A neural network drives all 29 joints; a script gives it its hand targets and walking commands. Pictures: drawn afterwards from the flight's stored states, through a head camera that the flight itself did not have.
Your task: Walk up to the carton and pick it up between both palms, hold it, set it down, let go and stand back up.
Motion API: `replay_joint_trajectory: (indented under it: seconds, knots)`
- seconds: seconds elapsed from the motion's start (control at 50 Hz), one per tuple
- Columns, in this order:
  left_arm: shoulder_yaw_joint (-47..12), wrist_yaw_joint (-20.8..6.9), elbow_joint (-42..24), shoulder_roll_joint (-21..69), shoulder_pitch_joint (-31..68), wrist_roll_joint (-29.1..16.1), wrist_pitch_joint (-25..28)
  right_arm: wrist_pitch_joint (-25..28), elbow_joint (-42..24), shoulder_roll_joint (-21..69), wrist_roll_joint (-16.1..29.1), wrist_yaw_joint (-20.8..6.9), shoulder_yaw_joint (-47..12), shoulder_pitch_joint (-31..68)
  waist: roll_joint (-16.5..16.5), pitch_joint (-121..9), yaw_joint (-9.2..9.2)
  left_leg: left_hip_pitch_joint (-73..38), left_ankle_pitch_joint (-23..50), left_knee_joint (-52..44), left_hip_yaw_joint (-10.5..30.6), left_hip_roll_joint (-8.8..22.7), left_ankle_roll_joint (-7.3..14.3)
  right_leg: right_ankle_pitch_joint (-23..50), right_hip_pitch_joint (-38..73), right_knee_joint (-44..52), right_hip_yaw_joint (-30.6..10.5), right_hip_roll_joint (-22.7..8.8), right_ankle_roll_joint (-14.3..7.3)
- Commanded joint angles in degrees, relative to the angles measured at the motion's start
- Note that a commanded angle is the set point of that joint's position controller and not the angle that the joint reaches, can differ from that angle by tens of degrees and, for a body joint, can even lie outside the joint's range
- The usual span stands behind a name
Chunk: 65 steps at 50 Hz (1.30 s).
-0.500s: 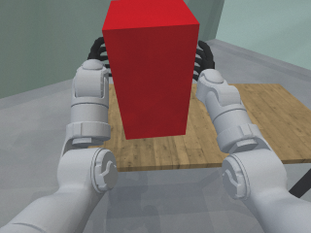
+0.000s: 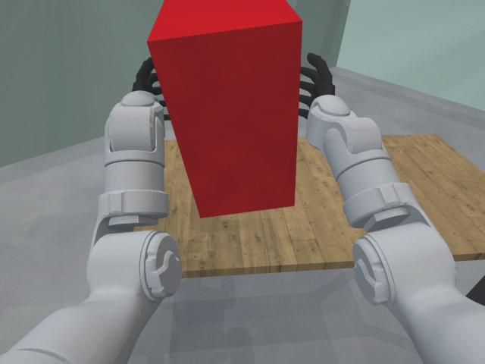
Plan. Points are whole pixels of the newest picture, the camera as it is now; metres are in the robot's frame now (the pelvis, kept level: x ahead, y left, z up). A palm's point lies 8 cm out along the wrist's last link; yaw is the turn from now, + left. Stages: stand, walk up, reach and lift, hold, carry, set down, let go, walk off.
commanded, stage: reach and lift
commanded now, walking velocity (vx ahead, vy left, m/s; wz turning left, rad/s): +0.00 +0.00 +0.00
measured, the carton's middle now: (234, 110) +0.42 +0.00 +0.27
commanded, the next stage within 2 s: hold in 0.02 s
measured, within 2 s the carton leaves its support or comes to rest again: neither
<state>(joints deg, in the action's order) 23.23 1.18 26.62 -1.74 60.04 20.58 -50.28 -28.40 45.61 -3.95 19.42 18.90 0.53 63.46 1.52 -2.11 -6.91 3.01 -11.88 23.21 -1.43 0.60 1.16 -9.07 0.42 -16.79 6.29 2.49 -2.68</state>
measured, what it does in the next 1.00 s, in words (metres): stands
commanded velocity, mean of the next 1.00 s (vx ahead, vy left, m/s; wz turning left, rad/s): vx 0.00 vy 0.00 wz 0.00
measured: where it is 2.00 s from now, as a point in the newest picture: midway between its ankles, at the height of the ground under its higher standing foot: outside the picture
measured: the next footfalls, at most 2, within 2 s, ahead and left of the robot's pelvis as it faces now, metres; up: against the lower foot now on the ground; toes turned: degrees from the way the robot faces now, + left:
none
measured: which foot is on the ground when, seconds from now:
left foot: down 0.00-1.00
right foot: down 0.00-1.00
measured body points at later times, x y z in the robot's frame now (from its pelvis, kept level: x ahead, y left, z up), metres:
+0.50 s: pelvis -0.01 -0.01 +0.00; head -0.10 +0.01 +0.44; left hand +0.38 +0.12 +0.31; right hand +0.37 -0.14 +0.32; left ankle +0.02 +0.10 -0.75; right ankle +0.02 -0.09 -0.75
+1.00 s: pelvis -0.01 -0.02 +0.00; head -0.11 +0.00 +0.44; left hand +0.38 +0.13 +0.33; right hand +0.37 -0.13 +0.34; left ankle +0.02 +0.10 -0.75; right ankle +0.01 -0.09 -0.75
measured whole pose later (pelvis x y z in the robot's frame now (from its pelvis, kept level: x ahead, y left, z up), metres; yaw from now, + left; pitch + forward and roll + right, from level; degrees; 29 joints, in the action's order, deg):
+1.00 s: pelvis -0.01 -0.02 +0.00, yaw +1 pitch -7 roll -1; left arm 23.9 -0.4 32.5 -4.1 64.7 20.9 -52.4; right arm -34.5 50.5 -4.7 18.7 19.7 1.8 70.3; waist 0.9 -6.6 -5.7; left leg 4.8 -9.4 21.2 0.4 0.4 0.1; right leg -8.2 -2.1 -16.9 5.5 3.2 -3.7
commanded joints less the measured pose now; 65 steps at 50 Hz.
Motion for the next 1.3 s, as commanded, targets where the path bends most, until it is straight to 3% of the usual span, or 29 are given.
replay_joint_trajectory:
  seconds: [0.0,0.08,0.1,0.18,0.22,0.28,0.34,0.42,0.48,0.5,0.6,0.66,0.68,0.74,0.76,0.82,0.84,0.86,0.94,1.0,1.02,1.06,1.1,1.16,1.2,1.22,1.24,1.26,1.28]
  knots:
    - [-20.30,-8.31,-6.66,31.50,44.96,-10.83,4.61,-0.01,-16.64,34.47,7.74,-6.44,-11.57,48.93,-4.70,-23.32,-0.31,-1.76,13.08,-3.37,2.24,-2.16,-3.80,16.48,7.57,-0.02,-3.82,1.01,6.04]
    - [-22.06,-7.59,-11.46,32.31,44.39,-11.56,3.06,-1.15,-20.42,34.37,11.10,-5.98,-14.52,49.38,-5.86,-26.94,0.42,-3.70,19.30,-1.83,2.42,-2.07,-4.43,20.50,9.98,-1.36,-4.11,1.67,5.93]
    - [-23.23,-8.39,-6.49,34.30,41.39,-11.67,2.38,-1.52,-19.49,32.89,9.59,-5.78,-12.96,47.76,-5.93,-23.47,-1.44,-3.57,17.80,-2.95,2.32,-2.08,-4.25,19.58,7.97,0.25,-4.00,1.81,6.28]
    - [-22.69,-9.22,-6.71,33.86,42.28,-11.39,2.51,-1.90,-17.16,33.01,7.72,-6.15,-11.86,47.33,-4.26,-19.99,-1.04,-2.69,14.28,-4.40,2.20,-1.57,-3.67,15.31,6.05,0.97,-3.72,1.78,6.13]
    - [-24.46,-9.16,-9.38,34.86,44.70,-12.35,2.80,-1.76,-17.36,33.14,7.97,-6.80,-11.55,48.22,-6.08,-22.15,-1.86,-0.99,12.84,-5.05,2.65,-1.49,-3.67,14.40,7.03,0.44,-4.00,1.91,5.94]
    - [-22.09,-8.98,-7.46,34.05,46.09,-12.70,3.03,-2.01,-17.11,34.65,7.62,-7.11,-11.54,50.39,-3.62,-21.95,-0.13,1.15,9.85,-5.45,2.46,-1.75,-2.75,12.34,7.20,0.62,-4.06,1.47,5.99]
    - [-21.60,-8.63,-7.60,32.88,45.60,-11.85,2.74,-2.41,-16.52,35.05,8.59,-7.16,-12.60,49.75,-3.91,-22.48,0.68,0.13,11.86,-5.15,2.17,-1.96,-2.49,14.90,7.32,0.21,-4.56,1.13,6.45]
    - [-20.88,-8.68,-6.61,32.70,46.41,-11.43,1.91,-3.13,-15.22,34.25,9.10,-7.48,-12.07,50.97,-4.75,-21.03,1.54,2.01,8.43,-6.05,1.92,-1.86,-2.28,11.17,6.54,0.87,-4.88,1.04,6.08]
    - [-20.85,-8.40,-7.53,33.59,47.35,-12.72,2.21,-3.17,-17.80,36.34,9.84,-7.29,-12.71,52.64,-2.23,-24.18,1.60,1.39,8.46,-5.57,1.87,-2.05,-1.64,12.61,6.02,0.71,-5.20,0.78,6.61]
    - [-21.65,-8.42,-7.99,33.42,48.35,-13.11,2.12,-3.56,-17.04,36.36,9.80,-7.05,-12.13,52.01,-3.20,-24.25,0.66,0.68,8.88,-5.31,2.06,-2.19,-1.87,12.98,5.98,0.64,-5.27,0.76,6.70]
    - [-17.09,-9.30,-1.54,30.83,49.61,-10.69,1.67,-4.50,-10.73,35.35,7.42,-7.50,-8.12,52.40,-2.65,-17.27,1.46,5.92,-0.80,-7.87,1.99,-2.01,-1.16,2.66,3.24,2.39,-5.79,-0.11,6.49]
    - [-15.98,-9.66,0.82,30.39,49.66,-10.90,2.18,-4.37,-11.28,35.03,7.21,-7.33,-7.71,53.94,-2.21,-20.08,2.00,5.97,-1.29,-7.57,2.30,-2.15,-0.73,3.05,4.48,2.44,-6.36,-0.92,7.10]
    - [-15.78,-9.77,0.45,29.74,50.01,-11.36,2.45,-4.22,-12.39,35.84,7.37,-7.16,-8.10,55.09,-0.58,-21.75,2.16,6.30,-1.08,-7.27,1.84,-2.51,-0.52,3.41,5.09,2.44,-6.33,-0.71,7.17]
    - [-16.87,-9.72,-0.54,30.46,50.34,-12.42,2.81,-4.16,-12.25,34.88,7.53,-7.07,-7.14,54.42,-2.81,-22.84,0.64,4.85,0.66,-6.90,2.24,-2.42,-1.35,5.39,3.84,1.93,-5.93,-0.35,6.71]
    - [-16.34,-9.67,0.12,30.10,50.87,-12.25,2.69,-4.27,-11.92,35.00,7.82,-7.06,-7.29,54.87,-2.81,-21.98,1.51,5.65,1.79,-6.73,2.40,-2.34,-1.54,5.53,4.78,2.01,-6.18,-0.33,6.49]
    - [-16.17,-9.96,0.43,29.07,49.20,-11.66,2.71,-4.57,-10.96,34.64,7.79,-6.70,-7.12,53.10,-2.84,-21.29,0.91,5.04,3.28,-7.01,2.11,-2.50,-1.39,9.02,5.80,1.97,-6.48,-0.76,7.00]
    - [-14.78,-10.10,0.86,28.51,49.47,-11.08,2.65,-4.63,-10.20,34.22,7.93,-6.70,-7.39,53.66,-1.69,-21.07,1.69,4.46,2.92,-7.12,2.24,-2.37,-1.24,8.26,5.27,1.88,-6.00,-0.65,7.10]
    - [-16.64,-10.34,-0.69,29.58,49.41,-11.77,2.66,-4.49,-11.21,33.52,8.27,-6.56,-7.02,52.91,-3.46,-22.08,0.23,3.97,4.24,-6.62,2.24,-2.29,-1.79,9.29,5.47,1.68,-5.98,-0.33,6.88]
    - [-15.60,-10.77,0.19,28.39,49.77,-10.71,2.50,-5.07,-8.07,32.92,7.23,-6.72,-5.82,51.68,-3.83,-18.97,0.36,5.40,1.68,-7.28,2.45,-2.24,-2.09,5.70,4.44,2.20,-5.90,-0.56,6.58]
    - [-17.05,-10.52,-3.44,29.83,51.26,-12.47,2.89,-4.20,-14.41,35.06,8.82,-6.38,-7.86,55.01,-2.90,-24.40,0.74,4.44,5.17,-5.58,2.25,-2.86,-1.64,10.11,6.67,1.19,-6.47,-1.01,7.26]
    - [-17.79,-10.35,-3.11,30.52,50.38,-12.64,2.74,-4.49,-14.51,34.31,8.84,-6.31,-7.84,54.36,-4.44,-24.60,0.07,3.52,5.74,-5.70,2.58,-2.64,-1.88,10.49,6.32,1.11,-6.10,-0.88,7.11]
    - [-16.54,-10.26,-2.14,29.35,50.83,-12.24,2.74,-4.78,-12.32,34.19,8.48,-6.35,-7.67,54.29,-2.92,-21.36,0.99,4.12,2.78,-6.09,2.59,-2.61,-1.88,6.93,4.65,1.60,-5.79,-0.75,7.16]
    - [-16.71,-10.02,-0.69,29.99,51.22,-11.69,2.82,-4.55,-11.74,34.72,7.99,-6.97,-7.25,54.97,-4.22,-21.80,1.36,5.25,1.40,-7.09,2.67,-2.22,-1.60,3.82,4.65,2.08,-6.12,-0.86,6.81]
    - [-15.98,-9.83,-0.89,29.68,49.25,-11.42,2.76,-4.33,-13.64,35.12,8.40,-6.93,-7.98,54.60,-3.02,-22.47,1.97,5.37,4.85,-6.56,2.69,-2.25,-1.47,8.49,6.59,1.47,-5.85,-0.65,7.24]
    - [-16.63,-10.07,-1.27,29.76,46.02,-11.68,2.12,-5.10,-12.89,32.85,8.78,-6.01,-8.28,51.39,-3.78,-22.25,0.45,2.57,7.78,-5.60,2.66,-2.42,-2.40,13.88,7.97,0.87,-5.71,-0.38,7.03]
    - [-18.15,-10.13,-6.33,29.39,48.36,-12.68,2.38,-4.88,-15.68,34.25,10.08,-5.66,-9.67,51.99,-3.35,-26.14,-0.10,1.08,10.77,-4.75,2.68,-2.60,-2.37,17.25,8.81,0.16,-5.41,-0.27,7.09]
    - [-17.98,-10.16,-4.28,30.57,46.94,-12.42,1.71,-5.06,-16.05,33.23,10.53,-5.35,-9.45,52.15,-4.48,-23.35,0.28,1.08,10.95,-4.49,2.84,-2.51,-3.06,16.21,7.44,0.72,-5.34,0.09,6.95]
    - [-15.47,-10.12,-5.46,26.96,50.83,-10.63,2.33,-6.04,-13.94,33.91,11.59,-5.38,-9.53,51.28,-2.87,-22.98,1.01,2.03,12.00,-3.70,2.90,-2.58,-3.78,16.09,7.63,-0.43,-4.86,0.20,6.91]
    - [-15.70,-10.21,-4.52,27.98,48.89,-10.37,1.95,-6.39,-14.11,33.12,11.62,-5.43,-9.78,50.61,-4.32,-22.40,0.86,1.93,11.17,-3.91,2.95,-2.40,-3.83,15.68,7.06,-0.07,-5.48,-0.12,6.56]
